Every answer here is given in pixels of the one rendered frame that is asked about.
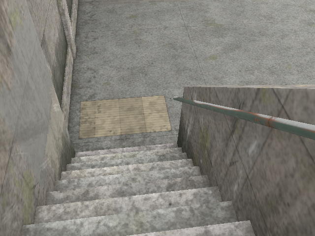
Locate stairs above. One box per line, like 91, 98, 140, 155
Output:
21, 143, 255, 236

